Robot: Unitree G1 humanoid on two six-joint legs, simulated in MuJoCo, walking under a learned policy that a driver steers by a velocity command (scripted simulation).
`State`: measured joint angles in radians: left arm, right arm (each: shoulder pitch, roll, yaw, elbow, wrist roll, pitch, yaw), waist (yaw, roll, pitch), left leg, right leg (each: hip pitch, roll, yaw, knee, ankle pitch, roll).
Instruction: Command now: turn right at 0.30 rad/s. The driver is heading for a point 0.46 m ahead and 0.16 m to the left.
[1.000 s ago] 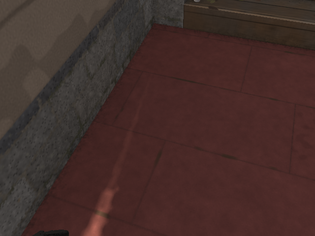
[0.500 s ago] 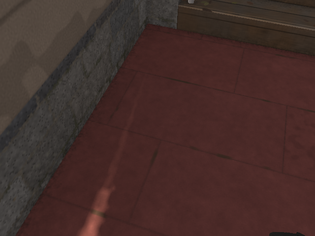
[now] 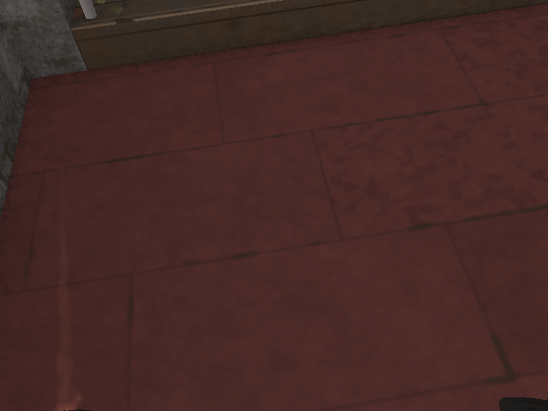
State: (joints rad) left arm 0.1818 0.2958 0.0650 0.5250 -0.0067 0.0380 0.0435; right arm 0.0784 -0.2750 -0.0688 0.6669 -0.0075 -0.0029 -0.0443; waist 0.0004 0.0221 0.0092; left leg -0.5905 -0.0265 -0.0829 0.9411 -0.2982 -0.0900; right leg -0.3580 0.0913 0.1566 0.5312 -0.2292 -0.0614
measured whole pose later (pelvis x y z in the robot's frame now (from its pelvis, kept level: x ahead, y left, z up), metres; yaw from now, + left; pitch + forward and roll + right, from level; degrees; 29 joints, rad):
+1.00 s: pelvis +0.18 +0.13 -0.03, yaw +38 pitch +2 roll +1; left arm 0.56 0.25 0.02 0.87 0.00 -0.06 0.00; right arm 0.06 -0.25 -0.02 0.54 0.04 -0.03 0.08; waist 0.12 0.00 0.02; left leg -0.65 0.07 0.05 0.74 -0.22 0.07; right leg 0.28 -0.09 -0.25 0.21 -0.48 0.06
